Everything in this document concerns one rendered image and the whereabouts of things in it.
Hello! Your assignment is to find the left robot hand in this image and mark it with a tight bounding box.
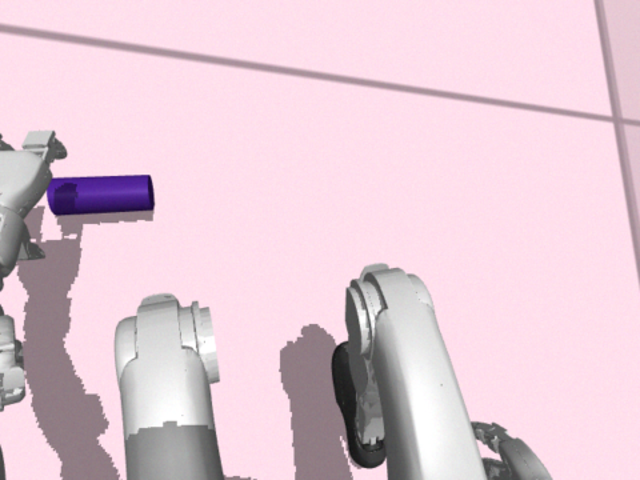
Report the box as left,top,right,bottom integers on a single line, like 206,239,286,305
0,130,67,261

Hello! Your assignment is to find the can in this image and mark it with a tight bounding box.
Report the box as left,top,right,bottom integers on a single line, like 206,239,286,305
47,175,154,216

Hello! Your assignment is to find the right robot foot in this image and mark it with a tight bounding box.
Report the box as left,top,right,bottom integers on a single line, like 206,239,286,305
332,341,386,469

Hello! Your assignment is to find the right robot hand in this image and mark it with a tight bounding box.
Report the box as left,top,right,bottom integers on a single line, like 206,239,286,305
471,422,553,480

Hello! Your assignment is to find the left robot arm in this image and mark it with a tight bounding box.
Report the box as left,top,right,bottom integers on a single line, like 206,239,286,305
0,206,26,480

